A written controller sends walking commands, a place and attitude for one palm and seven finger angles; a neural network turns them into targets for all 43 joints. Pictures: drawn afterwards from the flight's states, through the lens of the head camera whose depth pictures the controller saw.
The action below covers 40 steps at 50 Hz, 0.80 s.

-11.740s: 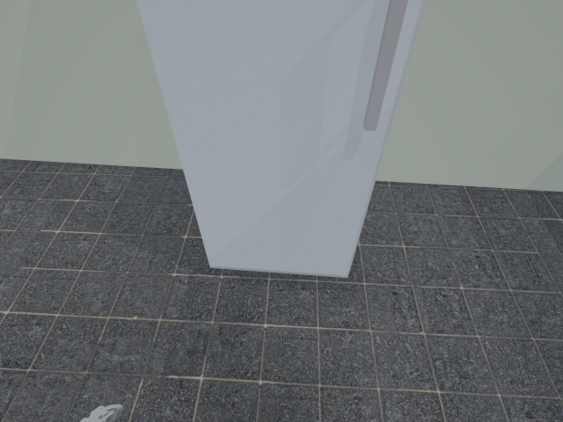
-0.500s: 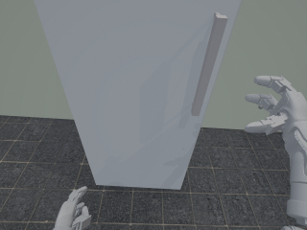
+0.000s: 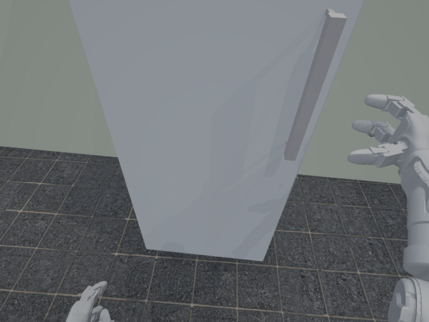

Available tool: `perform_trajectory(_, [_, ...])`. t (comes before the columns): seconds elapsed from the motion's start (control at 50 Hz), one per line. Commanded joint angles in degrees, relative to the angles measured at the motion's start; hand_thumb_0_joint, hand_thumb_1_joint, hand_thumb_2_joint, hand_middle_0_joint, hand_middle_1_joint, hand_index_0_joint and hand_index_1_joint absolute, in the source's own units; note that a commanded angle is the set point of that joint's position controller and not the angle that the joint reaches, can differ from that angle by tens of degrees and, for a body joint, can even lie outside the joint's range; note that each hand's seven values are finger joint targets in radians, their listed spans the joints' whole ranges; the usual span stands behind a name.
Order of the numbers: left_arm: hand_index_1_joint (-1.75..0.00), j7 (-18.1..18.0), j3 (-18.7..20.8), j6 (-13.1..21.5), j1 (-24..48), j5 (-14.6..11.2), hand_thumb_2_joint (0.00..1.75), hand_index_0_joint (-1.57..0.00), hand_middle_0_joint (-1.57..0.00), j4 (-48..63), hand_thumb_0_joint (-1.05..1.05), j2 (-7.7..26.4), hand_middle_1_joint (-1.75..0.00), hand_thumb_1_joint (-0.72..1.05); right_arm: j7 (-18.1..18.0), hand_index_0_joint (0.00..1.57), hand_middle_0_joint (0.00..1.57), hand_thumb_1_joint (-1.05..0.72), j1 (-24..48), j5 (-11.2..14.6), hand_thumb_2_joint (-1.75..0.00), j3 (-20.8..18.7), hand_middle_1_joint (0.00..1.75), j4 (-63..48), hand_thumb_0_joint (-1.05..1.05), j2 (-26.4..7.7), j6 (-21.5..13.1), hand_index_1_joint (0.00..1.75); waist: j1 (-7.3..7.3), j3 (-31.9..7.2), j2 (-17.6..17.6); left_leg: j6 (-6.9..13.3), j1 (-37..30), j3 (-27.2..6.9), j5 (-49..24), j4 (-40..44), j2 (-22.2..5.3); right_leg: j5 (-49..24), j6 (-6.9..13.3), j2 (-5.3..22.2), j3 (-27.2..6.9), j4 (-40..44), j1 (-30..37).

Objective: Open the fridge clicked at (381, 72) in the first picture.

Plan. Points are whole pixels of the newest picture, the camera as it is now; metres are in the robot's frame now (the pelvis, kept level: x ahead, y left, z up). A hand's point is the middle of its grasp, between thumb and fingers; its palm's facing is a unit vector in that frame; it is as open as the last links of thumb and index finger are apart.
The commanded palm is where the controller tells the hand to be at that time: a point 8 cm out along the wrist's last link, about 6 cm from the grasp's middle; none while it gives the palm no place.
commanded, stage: move the hooked fingers beside the handle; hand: right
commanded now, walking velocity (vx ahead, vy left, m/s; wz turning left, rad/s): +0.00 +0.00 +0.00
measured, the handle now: (306, 95) +0.53 -0.15 +0.19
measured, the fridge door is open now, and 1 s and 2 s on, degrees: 0 0 0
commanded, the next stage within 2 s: feel for the door with the fingertips in 1.88 s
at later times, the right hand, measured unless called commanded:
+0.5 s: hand (345, 105) +0.46 -0.20 +0.22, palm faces +0.07 +1.00 +0.02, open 14.0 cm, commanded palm +0.44 -0.26 +0.21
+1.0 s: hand (341, 109) +0.46 -0.20 +0.21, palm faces +0.07 +1.00 +0.00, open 14.0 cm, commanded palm +0.44 -0.25 +0.20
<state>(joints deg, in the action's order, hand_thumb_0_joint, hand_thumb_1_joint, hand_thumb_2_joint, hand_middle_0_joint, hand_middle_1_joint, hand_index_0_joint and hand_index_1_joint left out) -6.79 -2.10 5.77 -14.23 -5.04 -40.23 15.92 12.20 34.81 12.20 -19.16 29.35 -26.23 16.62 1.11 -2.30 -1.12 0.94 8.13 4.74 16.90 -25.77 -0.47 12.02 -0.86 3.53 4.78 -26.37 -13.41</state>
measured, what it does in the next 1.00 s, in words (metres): stands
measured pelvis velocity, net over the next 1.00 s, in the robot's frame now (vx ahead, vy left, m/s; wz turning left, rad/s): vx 0.01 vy -0.02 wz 0.01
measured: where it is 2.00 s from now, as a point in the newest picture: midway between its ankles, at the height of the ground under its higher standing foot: outside the picture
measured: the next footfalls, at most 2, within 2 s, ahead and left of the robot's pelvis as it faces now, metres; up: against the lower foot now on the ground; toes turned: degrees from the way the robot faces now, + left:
none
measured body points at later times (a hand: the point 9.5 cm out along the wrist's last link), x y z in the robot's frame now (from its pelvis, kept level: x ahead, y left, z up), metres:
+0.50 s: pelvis +0.00 -0.01 +0.00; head +0.01 -0.01 +0.45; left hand +0.07 +0.26 -0.11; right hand +0.45 -0.26 +0.22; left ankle -0.03 +0.10 -0.74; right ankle +0.02 -0.13 -0.74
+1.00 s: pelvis +0.01 -0.02 +0.00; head +0.01 -0.01 +0.45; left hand +0.09 +0.26 -0.11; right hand +0.45 -0.25 +0.21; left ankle -0.03 +0.10 -0.74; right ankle +0.02 -0.13 -0.74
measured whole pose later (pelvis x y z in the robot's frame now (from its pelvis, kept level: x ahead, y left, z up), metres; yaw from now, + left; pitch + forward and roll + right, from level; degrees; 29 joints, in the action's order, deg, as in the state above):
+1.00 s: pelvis +0.01 -0.02 +0.00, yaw +1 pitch +3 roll +1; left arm -4.2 -0.3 4.9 -18.7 -3.8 -40.7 15.6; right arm 7.3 48.2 8.4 -17.2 45.3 -23.9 9.9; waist 4.0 -3.6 -1.8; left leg 0.0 12.1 3.9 16.9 -26.0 -0.8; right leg 13.5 0.2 3.2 5.4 -28.5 -18.0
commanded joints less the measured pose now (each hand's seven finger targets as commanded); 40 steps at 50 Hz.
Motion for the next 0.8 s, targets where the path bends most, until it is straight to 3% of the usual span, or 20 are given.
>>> perform_trajectory(0.0, [-0.3, -0.61, 3.18, 2.77, 4.53, -0.01, 0.9, -0.2, -0.2, 7.28, 0.0, 7.96, -0.3, 0.9, 0.14, 0.3, 0.3, 0.5, 33.0, 0.29, -0.3, -1.77, 1.2, -12.04, 0.0, -14.39, -6.68, 1.2, 1.12, -13.76, -0.91, -0.81, 4.24, -3.77, -19.35, 3.6, 0.85, -11.69, 2.88, -2.9, -3.16, 0.15, 10.88])
perform_trajectory(0.06, [-0.3, -0.31, 3.43, 2.76, 3.49, 0.16, 0.9, -0.2, -0.2, 7.07, 0.0, 8.18, -0.3, 0.9, -0.24, 0.3, 0.3, 0.5, 33.26, -0.08, -0.3, -3.04, 1.2, -12.1, 0.0, -16.09, -8.22, 1.2, 0.58, -16.81, -2.87, -0.48, 2.38, -3.68, -21.16, 2.88, 0.9, -13.48, 2.78, -2.85, -3.32, -0.03, 11.37])
perform_trajectory(0.08, [-0.3, -0.22, 3.45, 2.8, 3.38, 0.16, 0.9, -0.2, -0.2, 7.22, 0.0, 7.91, -0.3, 0.9, -0.25, 0.3, 0.3, 0.5, 33.3, -0.19, -0.3, -1.27, 1.2, -11.71, 0.0, -13.77, -8.23, 1.2, 0.75, -17.29, -2.93, -0.41, 2.33, -3.41, -21.39, 2.67, 1.0, -13.84, 2.76, -2.99, -3.24, -0.06, 11.7])
perform_trajectory(0.12, [-0.3, -0.16, 3.55, 2.66, 2.68, 0.02, 0.9, -0.2, -0.2, 6.57, 0.0, 8.13, -0.3, 0.9, -0.47, 0.3, 0.3, 0.5, 33.26, -0.2, -0.3, -0.95, 1.2, -7.6, 0.0, -13.21, -7.53, 1.2, 1.21, -15.1, -1.57, -0.56, 3.99, -3.16, -19.65, 3.09, 1.19, -12.31, 2.69, -2.79, -3.39, 0.12, 10.53])
perform_trajectory(0.14, [-0.3, -0.07, 3.63, 2.5, 2.06, 0.12, 0.9, -0.2, -0.2, 6.12, 0.0, 8.58, -0.3, 0.9, -0.58, 0.3, 0.3, 0.5, 31.8, -0.19, -0.3, -1.67, 1.2, -4.56, 0.0, -13.8, -7.02, 1.2, 1.18, -13.9, 0.76, -0.76, 4.34, -3.31, -19.2, 3.25, 1.18, -11.52, 2.91, -2.75, -3.16, -0.15, 9.32])
perform_trajectory(0.18, [-0.3, -0.07, 3.46, 2.06, 1.67, -0.04, 0.9, -0.2, -0.2, 5.68, 0.0, 8.58, -0.3, 0.9, -0.85, 0.3, 0.3, 0.5, 34.62, -0.58, -0.3, -0.9, 1.2, -0.02, 0.0, -13.5, -6.1, 1.2, 1.9, -10.69, 1.75, -0.88, 6.3, -3.29, -15.98, 3.77, 1.01, -8.55, 2.81, -2.78, -3.48, 0.49, 6.91])
perform_trajectory(0.22, [-0.3, -0.02, 3.66, 1.83, 0.65, 0.2, 0.9, -0.2, -0.2, 5.27, 0.0, 8.82, -0.3, 0.9, -1.43, 0.3, 0.3, 0.5, 37.41, -1.42, -0.3, -1.34, 1.2, 2.66, 0.0, -14.59, -6.24, 1.2, 2.34, -10.58, 1.34, -0.83, 7.34, -3.36, -14.49, 3.87, 0.99, -7.79, 2.77, -2.74, -3.56, 0.41, 6.3])
perform_trajectory(0.24, [-0.3, 0.15, 3.75, 1.79, -0.01, 0.44, 0.9, -0.2, -0.2, 5.2, 0.0, 9.07, -0.3, 0.9, -2.0, 0.3, 0.3, 0.5, 38.58, -1.86, -0.3, -2.14, 1.2, 2.69, 0.0, -15.97, -7.06, 1.2, 2.2, -11.66, 1.07, -0.72, 6.84, -3.43, -14.92, 3.52, 1.0, -8.52, 2.82, -2.7, -3.52, 0.03, 6.4])
perform_trajectory(0.3, [-0.3, 0.55, 4.02, 1.98, -1.3, 0.78, 0.9, -0.2, -0.2, 5.55, 0.0, 8.37, -0.3, 0.9, -2.82, 0.3, 0.3, 0.5, 43.79, -2.84, -0.3, 0.53, 1.2, 0.23, 0.0, -13.41, -10.15, 1.2, 2.92, -16.64, -2.67, -0.31, 5.89, -3.31, -18.2, 2.4, 1.33, -12.06, 2.66, -2.69, -3.81, -0.63, 9.27])
perform_trajectory(0.34, [-0.3, 0.76, 4.35, 2.27, -2.56, 1.09, 0.9, -0.2, -0.2, 4.96, 0.0, 8.6, -0.3, 0.9, -3.14, 0.3, 0.3, 0.5, 45.94, -2.92, -0.3, 0.33, 1.2, 0.76, 0.0, -13.78, -12.45, 1.2, 3.67, -17.84, -1.24, -0.29, 5.93, -3.19, -18.65, 2.22, 1.64, -12.97, 2.75, -2.33, -4.01, -1.16, 10.2])
perform_trajectory(0.36, [-0.3, 0.87, 4.48, 2.27, -2.94, 1.15, 0.9, -0.2, -0.2, 4.86, 0.0, 8.76, -0.3, 0.9, -3.2, 0.3, 0.3, 0.5, 46.17, -2.95, -0.3, -0.95, 1.2, 0.83, 0.0, -15.19, -13.18, 1.2, 3.1, -19.43, -2.03, -0.21, 5.17, -3.36, -19.82, 1.92, 1.65, -13.72, 2.71, -2.45, -4.17, -1.2, 10.29])
perform_trajectory(0.4, [-0.3, 0.97, 4.59, 2.41, -3.77, 1.18, 0.9, -0.2, -0.2, 4.51, 0.0, 8.71, -0.3, 0.9, -3.19, 0.3, 0.3, 0.5, 47.03, -2.73, -0.3, -1.0, 1.2, 2.58, 0.0, -14.33, -13.82, 1.2, 3.33, -20.07, -1.54, -0.19, 5.37, -3.1, -20.37, 1.74, 1.9, -14.35, 2.69, -2.44, -4.17, -1.2, 10.89])
perform_trajectory(0.44, [-0.3, 1.1, 4.52, 2.12, -4.94, 1.33, 0.9, -0.2, -0.2, 3.62, 0.0, 9.23, -0.3, 0.9, -3.3, 0.3, 0.3, 0.5, 45.39, -3.07, -0.3, -2.28, 1.2, 8.75, 0.0, -15.61, -13.35, 1.2, 3.46, -17.15, 1.15, -0.33, 5.91, -2.85, -18.9, 1.9, 1.91, -12.51, 2.74, -2.35, -4.01, -1.07, 7.99])
perform_trajectory(0.52, [-0.3, 1.55, 4.45, 1.38, -6.11, 1.33, 0.9, -0.2, -0.2, 4.38, 0.0, 9.55, -0.3, 0.9, -3.52, 0.3, 0.3, 0.5, 40.21, -4.93, -0.3, -4.93, 1.2, 14.91, 0.0, -18.86, -11.85, 1.2, 2.03, -15.28, 0.97, -0.28, 5.18, -3.04, -19.6, 1.31, 1.52, -11.98, 2.68, -2.58, -3.44, -0.58, 4.13])
perform_trajectory(0.56, [-0.3, 1.92, 4.76, 1.25, -6.09, 1.4, 0.9, -0.2, -0.2, 5.49, 0.0, 9.34, -0.3, 0.9, -3.53, 0.3, 0.3, 0.5, 39.26, -5.44, -0.3, -4.31, 1.2, 11.49, 0.0, -18.15, -12.66, 1.2, 1.62, -17.66, -0.93, -0.14, 3.82, -3.08, -22.29, 0.58, 1.58, -14.86, 2.66, -2.55, -3.2, -1.06, 5.41])
perform_trajectory(0.64, [-0.3, 1.86, 5.4, 1.6, -6.06, 1.23, 0.9, -0.2, -0.2, 6.23, 0.0, 8.97, -0.3, 0.9, -2.71, 0.3, 0.3, 0.5, 42.84, -4.02, -0.3, -0.09, 1.2, 2.39, 0.0, -13.1, -15.41, 1.2, 3.42, -19.47, -1.51, -0.13, 5.19, -2.93, -22.28, 0.91, 2.36, -17.13, 2.75, -1.81, -3.63, -1.94, 10.07])
perform_trajectory(0.72, [-0.3, 1.38, 5.43, 1.81, -5.71, 0.87, 0.9, -0.2, -0.2, 5.08, 0.0, 9.03, -0.3, 0.9, -2.15, 0.3, 0.3, 0.5, 46.01, -2.32, -0.3, -1.13, 1.2, 0.02, 0.0, -13.78, -15.23, 1.2, 3.33, -19.74, -3.12, 0.0, 6.01, -2.84, -21.37, 1.48, 2.72, -16.75, 2.67, -1.84, -4.02, -1.62, 11.58])
perform_trajectory(0.74, [-0.3, 1.35, 5.46, 1.83, -6.0, 0.95, 0.9, -0.2, -0.2, 4.82, 0.0, 9.24, -0.3, 0.9, -2.48, 0.3, 0.3, 0.5, 46.08, -2.36, -0.3, -1.23, 1.2, 0.08, 0.0, -14.03, -14.89, 1.2, 3.52, -19.42, -2.55, -0.06, 6.11, -2.69, -20.8, 1.61, 2.75, -16.51, 2.77, -1.82, -3.91, -1.82, 11.47])
perform_trajectory(0.78, [-0.3, 1.53, 5.26, 1.92, -5.73, 0.98, 0.9, -0.2, -0.2, 4.51, 0.0, 8.8, -0.3, 0.9, -3.38, 0.3, 0.3, 0.5, 45.39, -3.27, -0.3, -1.05, 1.2, 0.9, 0.0, -13.44, -13.7, 1.2, 2.99, -18.89, -5.02, 0.13, 6.38, -2.44, -20.44, 1.57, 2.68, -17.01, 2.45, -1.92, -4.2, -1.43, 11.2])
